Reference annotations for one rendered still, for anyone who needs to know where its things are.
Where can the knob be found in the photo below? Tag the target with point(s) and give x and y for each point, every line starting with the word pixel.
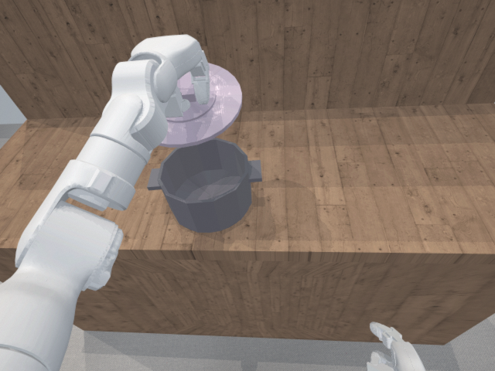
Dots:
pixel 186 88

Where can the lid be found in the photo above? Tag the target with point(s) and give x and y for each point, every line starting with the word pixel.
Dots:
pixel 203 122

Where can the table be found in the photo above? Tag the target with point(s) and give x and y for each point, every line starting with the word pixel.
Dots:
pixel 374 121

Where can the left robot hand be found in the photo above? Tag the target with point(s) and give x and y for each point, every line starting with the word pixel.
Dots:
pixel 186 55

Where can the robot left forearm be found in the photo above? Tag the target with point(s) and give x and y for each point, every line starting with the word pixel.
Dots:
pixel 132 124

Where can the left robot upper arm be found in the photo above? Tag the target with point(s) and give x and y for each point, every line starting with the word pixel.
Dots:
pixel 74 250

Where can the pot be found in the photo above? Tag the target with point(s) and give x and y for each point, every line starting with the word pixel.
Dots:
pixel 207 186

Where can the right robot hand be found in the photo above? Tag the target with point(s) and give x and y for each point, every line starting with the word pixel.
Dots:
pixel 403 355

